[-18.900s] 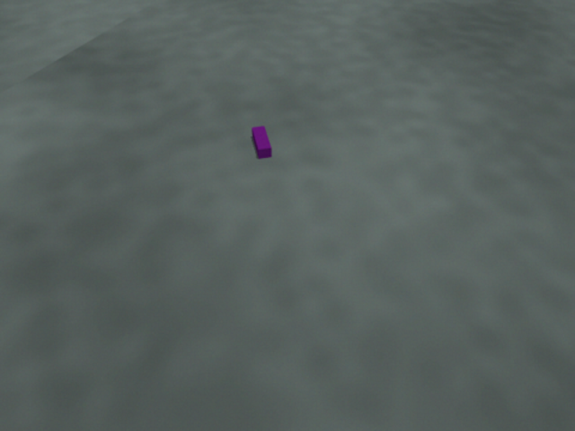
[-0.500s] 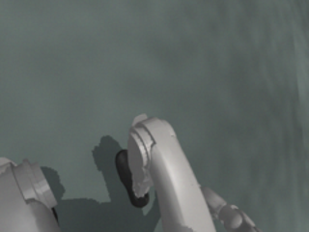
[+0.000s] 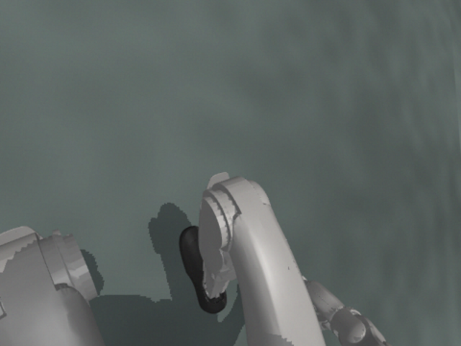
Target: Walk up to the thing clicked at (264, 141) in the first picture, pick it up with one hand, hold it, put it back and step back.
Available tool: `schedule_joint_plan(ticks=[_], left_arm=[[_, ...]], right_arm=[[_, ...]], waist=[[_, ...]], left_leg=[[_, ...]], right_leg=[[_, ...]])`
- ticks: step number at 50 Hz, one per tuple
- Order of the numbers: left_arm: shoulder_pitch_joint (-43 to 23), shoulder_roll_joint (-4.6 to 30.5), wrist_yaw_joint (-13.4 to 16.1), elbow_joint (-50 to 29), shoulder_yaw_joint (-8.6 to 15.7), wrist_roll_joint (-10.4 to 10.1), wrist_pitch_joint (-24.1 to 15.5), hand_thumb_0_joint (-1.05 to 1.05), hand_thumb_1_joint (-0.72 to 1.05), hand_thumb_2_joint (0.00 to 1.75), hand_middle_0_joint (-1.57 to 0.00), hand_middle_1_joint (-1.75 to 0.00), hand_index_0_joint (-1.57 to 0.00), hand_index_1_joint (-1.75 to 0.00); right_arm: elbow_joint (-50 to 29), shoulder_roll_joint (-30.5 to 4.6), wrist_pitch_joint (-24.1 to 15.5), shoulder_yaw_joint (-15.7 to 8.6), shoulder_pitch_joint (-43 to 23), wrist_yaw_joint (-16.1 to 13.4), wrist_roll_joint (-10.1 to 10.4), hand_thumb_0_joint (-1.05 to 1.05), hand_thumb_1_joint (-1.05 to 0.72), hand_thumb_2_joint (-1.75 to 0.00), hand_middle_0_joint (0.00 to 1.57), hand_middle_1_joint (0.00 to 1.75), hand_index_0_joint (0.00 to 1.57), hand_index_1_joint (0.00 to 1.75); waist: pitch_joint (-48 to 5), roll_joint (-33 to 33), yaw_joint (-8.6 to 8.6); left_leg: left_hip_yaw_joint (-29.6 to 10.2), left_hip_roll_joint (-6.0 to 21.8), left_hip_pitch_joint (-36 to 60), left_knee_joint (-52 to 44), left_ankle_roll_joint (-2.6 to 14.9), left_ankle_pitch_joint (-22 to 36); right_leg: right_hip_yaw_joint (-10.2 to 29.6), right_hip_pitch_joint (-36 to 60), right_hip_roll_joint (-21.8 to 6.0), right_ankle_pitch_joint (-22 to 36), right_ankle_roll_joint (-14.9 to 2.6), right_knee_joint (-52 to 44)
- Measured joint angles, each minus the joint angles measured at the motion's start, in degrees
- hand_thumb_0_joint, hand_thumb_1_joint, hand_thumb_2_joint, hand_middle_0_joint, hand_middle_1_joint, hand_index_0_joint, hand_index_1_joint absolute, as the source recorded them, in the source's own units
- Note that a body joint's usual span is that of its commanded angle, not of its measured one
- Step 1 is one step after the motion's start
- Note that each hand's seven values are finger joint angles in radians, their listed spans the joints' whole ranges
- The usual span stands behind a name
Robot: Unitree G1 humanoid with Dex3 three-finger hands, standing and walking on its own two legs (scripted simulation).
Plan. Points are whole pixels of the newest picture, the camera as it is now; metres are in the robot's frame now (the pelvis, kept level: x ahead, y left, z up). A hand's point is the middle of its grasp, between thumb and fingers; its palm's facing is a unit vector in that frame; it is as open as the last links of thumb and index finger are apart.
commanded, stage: settle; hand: left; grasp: from above
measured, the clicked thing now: out of the picture +0.44 +0.41 -0.26
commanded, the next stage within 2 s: lift in 0.50 s
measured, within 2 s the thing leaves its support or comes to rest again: neither
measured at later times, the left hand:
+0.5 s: hand out of the picture +0.42 +0.42 -0.14, palm faces -0.45 -0.16 -0.88, open 10.2 cm
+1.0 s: hand out of the picture +0.39 +0.41 -0.07, palm faces -0.47 -0.20 -0.86, open 10.0 cm
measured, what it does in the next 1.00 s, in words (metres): rises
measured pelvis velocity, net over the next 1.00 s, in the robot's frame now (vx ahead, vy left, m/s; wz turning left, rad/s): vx -0.01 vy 0.00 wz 0.12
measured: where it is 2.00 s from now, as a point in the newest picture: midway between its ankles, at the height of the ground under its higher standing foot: (150, 314)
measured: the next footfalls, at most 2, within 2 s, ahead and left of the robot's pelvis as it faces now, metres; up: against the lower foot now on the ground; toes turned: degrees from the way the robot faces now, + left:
none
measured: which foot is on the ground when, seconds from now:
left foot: down 0.00-1.00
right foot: down 0.00-1.00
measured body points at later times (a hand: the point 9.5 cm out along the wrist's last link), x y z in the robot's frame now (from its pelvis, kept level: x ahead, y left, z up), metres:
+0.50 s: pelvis -0.01 +0.00 +0.02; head +0.23 +0.13 +0.37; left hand +0.44 +0.42 -0.09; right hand +0.11 -0.26 -0.06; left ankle +0.06 +0.13 -0.27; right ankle +0.11 -0.13 -0.27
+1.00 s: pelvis -0.01 +0.00 +0.06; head +0.21 +0.11 +0.43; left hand +0.41 +0.42 -0.02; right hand +0.11 -0.26 -0.04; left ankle +0.06 +0.13 -0.27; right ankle +0.11 -0.13 -0.27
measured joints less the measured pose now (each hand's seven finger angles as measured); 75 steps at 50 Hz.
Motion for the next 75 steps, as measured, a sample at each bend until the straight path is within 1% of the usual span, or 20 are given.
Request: schedule_joint_plan(ticks=[3, 6, 8, 12, 15, 18, 21, 25, 30, 34, 39, 44, 48, 51, 53, 58, 63, 70, 75], left_arm=[[0.9, -1.3, -1.1, -3.6, 0.3, -0.3, -0.1, 0.0, -0.03, 0.58, -0.48, -0.9, -0.57, -0.81], [0.9, -2.2, -2.2, -5.4, 0.2, -0.8, 0.3, 0.0, -0.03, 0.57, -0.49, -0.9, -0.58, -0.81], [0.3, -2.7, -3.3, -5.7, -0.5, -1.1, 1.0, 0.0, -0.03, 0.56, -0.49, -0.89, -0.59, -0.8], [-0.7, -4.0, -6.3, -6.4, -2.4, -2.2, 2.3, 0.0, -0.03, 0.55, -0.5, -0.89, -0.6, -0.79], [-0.8, -4.9, -9.0, -7.5, -3.4, -2.6, 2.7, 0.01, -0.02, 0.53, -0.51, -0.88, -0.6, -0.79], [-0.5, -6.0, -11.4, -9.1, -4.0, -3.2, 2.6, 0.01, -0.03, 0.53, -0.52, -0.87, -0.61, -0.78], [0.0, -6.8, -13.1, -10.6, -4.0, -3.7, 1.9, 0.01, -0.03, 0.52, -0.52, -0.87, -0.62, -0.78], [0.4, -7.2, -14.2, -12.1, -3.0, -3.6, 0.8, 0.01, -0.03, 0.53, -0.52, -0.87, -0.62, -0.78], [0.5, -7.3, -14.8, -13.7, -1.7, -3.0, -0.1, 0.0, -0.05, 0.55, -0.53, -0.88, -0.62, -0.79], [0.5, -7.6, -14.9, -14.5, -1.2, -3.0, 0.4, 0.0, -0.05, 0.55, -0.53, -0.88, -0.62, -0.78], [1.6, -9.0, -16.8, -16.3, -1.4, -5.2, 2.5, 0.01, -0.03, 0.53, -0.53, -0.86, -0.63, -0.76], [5.0, -11.3, -20.5, -20.7, -1.8, -7.6, 4.0, 0.01, -0.01, 0.5, -0.54, -0.83, -0.64, -0.73], [8.3, -13.3, -23.7, -25.4, -1.8, -9.9, 3.6, 0.02, 0.0, 0.48, -0.55, -0.8, -0.65, -0.7], [10.8, -14.6, -25.3, -28.7, -1.6, -11.4, 2.5, 0.02, 0.01, 0.47, -0.55, -0.78, -0.66, -0.67], [12.2, -15.2, -25.9, -30.3, -1.6, -12.1, 1.8, 0.02, 0.01, 0.47, -0.56, -0.77, -0.66, -0.66], [15.6, -16.7, -26.2, -33.5, -2.7, -13.3, 1.5, 0.02, 0.01, 0.46, -0.57, -0.76, -0.67, -0.64], [19.4, -18.7, -26.4, -37.5, -3.9, -15.0, 2.3, 0.02, 0.02, 0.46, -0.56, -0.75, -0.67, -0.63], [25.7, -22.4, -26.0, -45.5, -5.7, -17.7, 4.7, 0.02, 0.03, 0.45, -0.55, -0.75, -0.66, -0.63], [30.1, -25.7, -25.1, -50.0, -7.6, -19.3, 7.6, 0.02, 0.04, 0.46, -0.54, -0.75, -0.65, -0.64]], right_arm=[[0.2, -0.2, 0.4, -1.3, 0.2, 0.2, 0.7, 0.0, -0.91, -0.9, 0.2, 0.3, 0.21, 0.3], [0.2, -0.2, 0.8, -2.8, 0.2, 0.4, 1.4, 0.0, -0.9, -0.9, 0.2, 0.3, 0.21, 0.3], [0.1, -0.2, 1.2, -3.9, 0.2, 0.3, 1.9, 0.0, -0.9, -0.9, 0.2, 0.3, 0.21, 0.3], [-0.2, -0.1, 2.1, -5.7, 0.4, 0.0, 3.2, 0.0, -0.9, -0.9, 0.2, 0.3, 0.21, 0.3], [-0.8, 0.1, 3.1, -6.5, 1.0, -0.3, 4.3, 0.0, -0.9, -0.9, 0.2, 0.3, 0.21, 0.3], [-1.0, 0.4, 4.3, -6.9, 1.7, -0.7, 5.1, 0.0, -0.9, -0.9, 0.2, 0.3, 0.21, 0.3], [-0.9, 0.7, 5.3, -7.1, 2.2, -1.2, 5.8, 0.0, -0.9, -0.9, 0.2, 0.3, 0.21, 0.3], [-1.1, 0.8, 6.6, -7.3, 2.8, -1.8, 6.3, 0.0, -0.9, -0.9, 0.2, 0.3, 0.21, 0.3], [-1.2, 0.7, 7.8, -7.6, 3.4, -2.5, 6.6, 0.0, -0.9, -0.9, 0.2, 0.3, 0.21, 0.3], [-0.9, 0.7, 8.6, -8.3, 3.8, -2.8, 6.9, 0.0, -0.9, -0.9, 0.2, 0.3, 0.21, 0.3], [-0.8, 1.2, 9.2, -9.5, 4.5, -3.1, 7.5, 0.0, -0.9, -0.9, 0.2, 0.3, 0.21, 0.3], [-0.6, 1.9, 10.2, -10.9, 5.3, -3.6, 8.6, 0.0, -0.9, -0.9, 0.2, 0.3, 0.21, 0.3], [-0.4, 2.2, 10.9, -12.2, 5.8, -4.2, 9.4, 0.0, -0.9, -0.9, 0.2, 0.3, 0.21, 0.3], [0.1, 2.5, 11.4, -13.3, 5.9, -4.8, 10.2, 0.0, -0.9, -0.9, 0.2, 0.3, 0.21, 0.3], [0.4, 2.7, 11.7, -14.1, 5.8, -5.1, 10.7, 0.0, -0.9, -0.9, 0.2, 0.3, 0.21, 0.3], [0.7, 3.3, 11.7, -15.7, 4.9, -6.0, 11.8, 0.0, -0.9, -0.9, 0.2, 0.3, 0.21, 0.3], [0.5, 3.7, 11.1, -16.7, 4.3, -6.8, 12.7, 0.0, -0.89, -0.9, 0.2, 0.3, 0.21, 0.3], [0.7, 4.4, 10.5, -17.7, 3.8, -8.2, 14.1, 0.01, -0.89, -0.9, 0.2, 0.3, 0.21, 0.3], [1.4, 4.7, 10.2, -18.2, 3.7, -9.2, 14.9, 0.01, -0.89, -0.89, 0.2, 0.3, 0.21, 0.3]], waist=[[-1.1, 0.7, 0.86], [-2.3, 1.7, 1.45], [-3.2, 2.5, 1.73], [-4.6, 4.1, 2.39], [-5.0, 5.0, 2.88], [-5.5, 5.6, 3.4], [-5.7, 6.0, 3.74], [-5.7, 6.1, 3.82], [-5.9, 6.1, 3.81], [-6.3, 6.6, 3.84], [-7.1, 7.5, 4.36], [-8.5, 8.4, 5.45], [-9.9, 9.0, 6.57], [-11.5, 9.2, 7.43], [-12.6, 9.3, 7.96], [-14.8, 9.8, 9.37], [-16.2, 10.3, 10.81], [-16.8, 10.7, 12.36], [-16.8, 11.0, 13.07]], left_leg=[[0.3, -0.2, -0.1, -0.5, -0.06, 0.3], [0.7, -0.4, -0.3, -1.0, 0.06, 0.7], [1.2, -0.4, -0.5, -1.3, 0.29, 1.0], [2.4, -0.4, -0.8, -2.4, 0.81, 1.6], [3.3, -0.3, -0.6, -3.4, 1.06, 2.0], [4.0, -0.3, -0.3, -4.3, 1.17, 2.3], [4.3, -0.4, 0.0, -5.0, 1.08, 2.5], [4.4, -0.5, 0.3, -5.6, 0.9, 3.0], [4.5, -0.7, -0.1, -5.9, 0.74, 3.7], [4.9, -0.8, -0.3, -6.4, 0.77, 4.2], [5.8, -0.7, 0.3, -7.9, 0.98, 4.4], [6.8, -0.4, 2.0, -10.4, 1.22, 4.3], [7.7, -0.4, 3.9, -12.8, 1.3, 4.4], [8.4, -0.4, 5.5, -14.7, 1.35, 4.4], [8.9, -0.3, 6.7, -16.0, 1.39, 4.4], [10.0, 0.0, 10.6, -19.8, 1.46, 4.4], [10.8, 0.3, 15.4, -24.3, 1.44, 4.5], [11.5, 0.7, 24.7, -32.0, 1.01, 5.0], [12.1, 1.2, 33.4, -39.3, 0.73, 6.0]], right_leg=[[0.1, 0.0, -0.4, 0.0, -0.14, -0.2], [0.4, -0.2, -0.7, 0.0, -0.11, -0.4], [0.7, -0.3, -0.8, 0.0, 0.04, -0.6], [1.5, -0.6, -1.2, 0.1, -0.32, -1.1], [2.1, -0.5, -1.4, 0.2, -0.57, -1.6], [2.5, -0.4, -1.7, 0.3, -0.34, -2.1], [2.8, -0.2, -1.9, 0.4, -0.33, -2.5], [2.8, -0.1, -2.1, 0.7, -0.17, -2.8], [2.8, -0.6, -2.2, 1.2, -0.53, -2.9], [3.1, -0.9, -2.4, 1.4, -0.63, -3.1], [3.7, -0.5, -2.6, 1.5, -0.43, -4.2], [4.3, 0.8, -2.9, 1.5, -0.32, -6.2], [4.7, 2.4, -3.4, 1.4, -0.62, -8.1], [5.2, 3.7, -3.6, 1.3, -0.57, -9.6], [5.5, 4.7, -3.8, 1.2, -0.5, -10.7], [6.1, 7.9, -4.0, 1.4, -0.45, -14.0], [6.4, 12.2, -4.2, 1.8, -0.26, -18.2], [6.3, 20.8, -4.4, 2.7, -0.25, -25.5], [6.2, 28.9, -4.3, 4.1, -0.59, -32.7]])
